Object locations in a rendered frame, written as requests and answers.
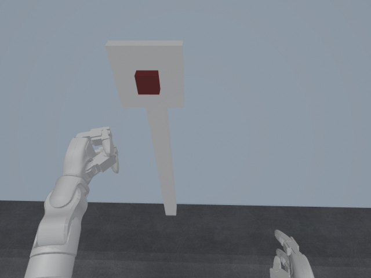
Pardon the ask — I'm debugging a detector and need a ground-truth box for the button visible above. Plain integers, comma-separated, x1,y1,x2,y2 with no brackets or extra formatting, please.
134,70,160,94

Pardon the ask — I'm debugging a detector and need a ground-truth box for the panel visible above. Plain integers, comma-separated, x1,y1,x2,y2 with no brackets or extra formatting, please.
105,41,184,215

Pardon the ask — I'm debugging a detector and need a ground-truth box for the robot left hand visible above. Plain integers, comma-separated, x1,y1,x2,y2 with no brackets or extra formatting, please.
62,127,119,185

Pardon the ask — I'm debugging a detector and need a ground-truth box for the robot right hand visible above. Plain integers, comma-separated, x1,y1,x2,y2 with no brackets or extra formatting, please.
270,230,315,278

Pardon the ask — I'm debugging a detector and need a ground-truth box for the left robot forearm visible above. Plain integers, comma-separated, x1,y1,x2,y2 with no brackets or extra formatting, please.
24,175,90,278

